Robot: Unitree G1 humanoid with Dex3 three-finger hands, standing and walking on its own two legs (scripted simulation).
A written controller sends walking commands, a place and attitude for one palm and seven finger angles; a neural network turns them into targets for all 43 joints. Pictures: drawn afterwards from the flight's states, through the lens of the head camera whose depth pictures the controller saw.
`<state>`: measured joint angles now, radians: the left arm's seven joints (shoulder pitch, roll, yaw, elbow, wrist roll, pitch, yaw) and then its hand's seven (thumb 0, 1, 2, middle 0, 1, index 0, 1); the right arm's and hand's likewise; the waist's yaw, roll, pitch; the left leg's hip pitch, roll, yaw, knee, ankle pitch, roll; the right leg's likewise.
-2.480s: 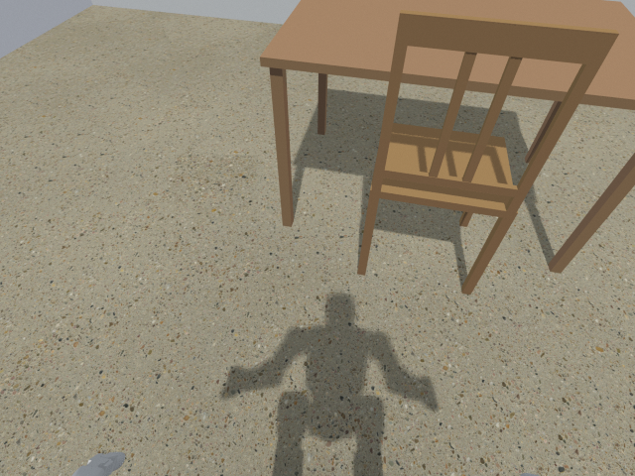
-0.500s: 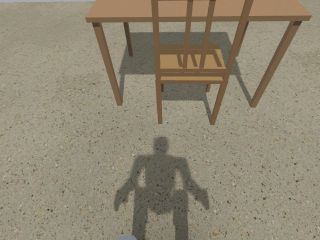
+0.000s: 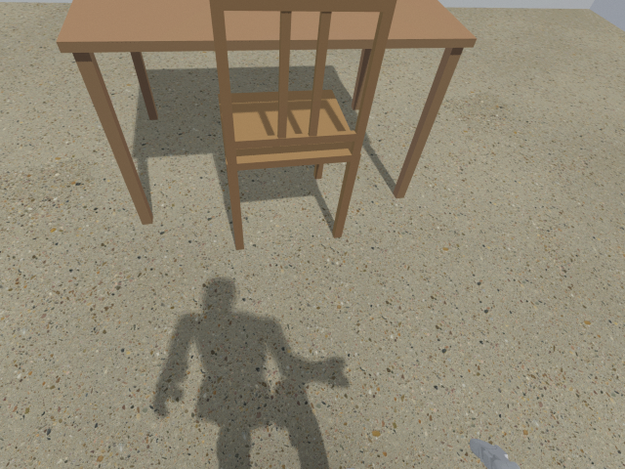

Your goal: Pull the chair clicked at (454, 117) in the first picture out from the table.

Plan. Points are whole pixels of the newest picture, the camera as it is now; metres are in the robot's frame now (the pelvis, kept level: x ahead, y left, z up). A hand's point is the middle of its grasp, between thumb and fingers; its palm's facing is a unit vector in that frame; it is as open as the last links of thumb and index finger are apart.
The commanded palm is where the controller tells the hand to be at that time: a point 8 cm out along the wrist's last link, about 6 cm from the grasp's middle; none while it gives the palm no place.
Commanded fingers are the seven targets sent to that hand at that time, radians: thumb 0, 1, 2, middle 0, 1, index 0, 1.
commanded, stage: walk to a spot facing it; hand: left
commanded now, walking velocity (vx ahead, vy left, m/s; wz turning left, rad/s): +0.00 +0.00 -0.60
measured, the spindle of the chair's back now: (283, 81) +1.00 +0.17 -0.06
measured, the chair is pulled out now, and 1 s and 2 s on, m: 0.00 0.00 0.00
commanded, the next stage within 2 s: turn to face it in 1.70 s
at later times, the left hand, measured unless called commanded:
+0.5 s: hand (225, 452) +0.16 +0.13 -0.16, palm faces -0.38 -0.90 -0.19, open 7.4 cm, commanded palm none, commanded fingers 0.00 0.90 0.90 -0.20 -0.30 -0.20 -0.30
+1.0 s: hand (221, 414) +0.22 +0.15 -0.19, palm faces -0.47 -0.87 -0.17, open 7.4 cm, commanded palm none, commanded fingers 0.00 0.90 0.90 -0.20 -0.30 -0.20 -0.30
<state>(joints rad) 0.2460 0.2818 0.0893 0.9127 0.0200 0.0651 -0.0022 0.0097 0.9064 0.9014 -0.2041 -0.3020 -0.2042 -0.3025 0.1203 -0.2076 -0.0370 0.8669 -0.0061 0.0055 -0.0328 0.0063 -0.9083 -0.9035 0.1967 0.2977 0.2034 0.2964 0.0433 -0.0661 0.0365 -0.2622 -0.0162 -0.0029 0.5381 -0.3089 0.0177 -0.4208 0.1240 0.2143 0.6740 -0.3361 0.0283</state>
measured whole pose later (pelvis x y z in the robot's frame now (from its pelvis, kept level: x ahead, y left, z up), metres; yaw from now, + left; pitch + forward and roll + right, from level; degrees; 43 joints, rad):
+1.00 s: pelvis +0.16 -0.03 -0.01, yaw -36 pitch -1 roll -2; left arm 0.40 0.22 0.08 1.07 0.01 0.00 -0.02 0.01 0.91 0.90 -0.20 -0.30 -0.20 -0.30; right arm 0.13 -0.18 -0.03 0.88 -0.03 -0.06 0.01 0.01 -0.91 -0.90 0.20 0.30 0.20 0.30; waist 0.05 -0.04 0.06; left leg -0.41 0.10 0.14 0.69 -0.24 0.03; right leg -0.22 0.01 0.08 1.01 -0.49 -0.01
